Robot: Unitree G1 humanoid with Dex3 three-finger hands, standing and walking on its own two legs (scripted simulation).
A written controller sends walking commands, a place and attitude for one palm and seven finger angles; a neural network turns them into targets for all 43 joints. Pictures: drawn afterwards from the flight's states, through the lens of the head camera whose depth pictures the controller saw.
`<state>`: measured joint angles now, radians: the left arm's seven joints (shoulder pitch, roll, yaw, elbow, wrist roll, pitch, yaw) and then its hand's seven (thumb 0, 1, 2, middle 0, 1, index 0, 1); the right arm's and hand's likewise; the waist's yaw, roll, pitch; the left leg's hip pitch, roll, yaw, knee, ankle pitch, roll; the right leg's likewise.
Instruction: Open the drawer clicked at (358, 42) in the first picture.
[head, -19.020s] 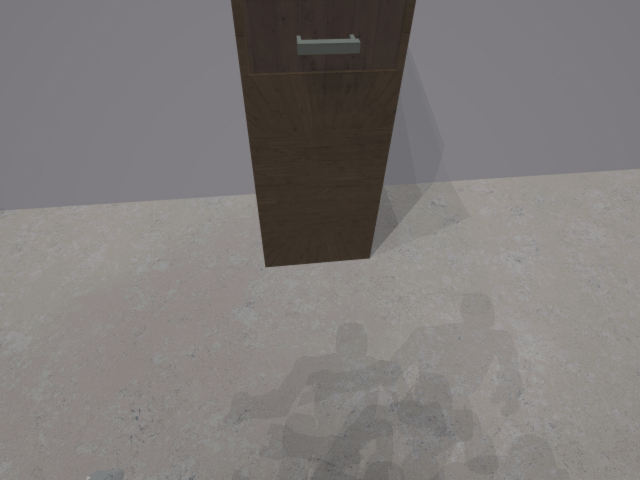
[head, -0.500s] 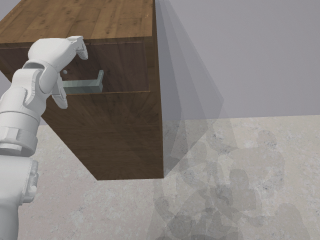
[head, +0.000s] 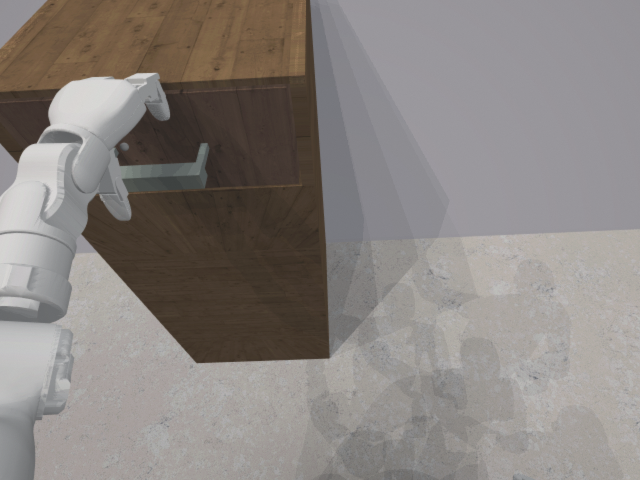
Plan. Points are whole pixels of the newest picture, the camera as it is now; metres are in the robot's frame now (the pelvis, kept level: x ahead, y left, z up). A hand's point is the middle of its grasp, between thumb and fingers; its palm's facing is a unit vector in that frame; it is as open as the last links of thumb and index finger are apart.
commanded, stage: move the hooked fingers above the handle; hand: left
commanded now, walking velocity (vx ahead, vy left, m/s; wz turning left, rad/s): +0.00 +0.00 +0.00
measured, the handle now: (153, 165) +0.50 +0.24 +0.11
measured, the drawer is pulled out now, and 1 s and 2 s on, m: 0.00 0.00 0.00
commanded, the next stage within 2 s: lower the fingers behind the handle in 0.26 s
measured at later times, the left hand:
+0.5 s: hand (120, 145) +0.46 +0.25 +0.18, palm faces +0.02 -0.01 -1.00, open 13.7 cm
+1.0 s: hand (129, 171) +0.46 +0.25 +0.14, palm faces -0.01 -0.01 -1.00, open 13.8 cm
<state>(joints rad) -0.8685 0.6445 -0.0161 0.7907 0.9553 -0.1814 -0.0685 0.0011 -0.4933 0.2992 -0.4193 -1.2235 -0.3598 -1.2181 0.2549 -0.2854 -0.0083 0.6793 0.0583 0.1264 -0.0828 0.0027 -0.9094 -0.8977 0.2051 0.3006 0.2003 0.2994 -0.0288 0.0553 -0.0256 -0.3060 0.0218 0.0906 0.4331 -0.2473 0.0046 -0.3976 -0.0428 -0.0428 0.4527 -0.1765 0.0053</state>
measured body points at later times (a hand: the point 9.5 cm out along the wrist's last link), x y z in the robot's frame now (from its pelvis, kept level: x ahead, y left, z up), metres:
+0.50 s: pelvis +0.02 +0.00 +0.00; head +0.06 -0.02 +0.45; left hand +0.45 +0.25 +0.23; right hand +0.14 -0.25 -0.13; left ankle -0.02 +0.12 -0.74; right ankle +0.03 -0.12 -0.74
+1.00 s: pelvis +0.02 +0.00 +0.00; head +0.07 -0.02 +0.44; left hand +0.45 +0.25 +0.19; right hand +0.12 -0.26 -0.14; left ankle -0.02 +0.12 -0.74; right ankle +0.03 -0.12 -0.74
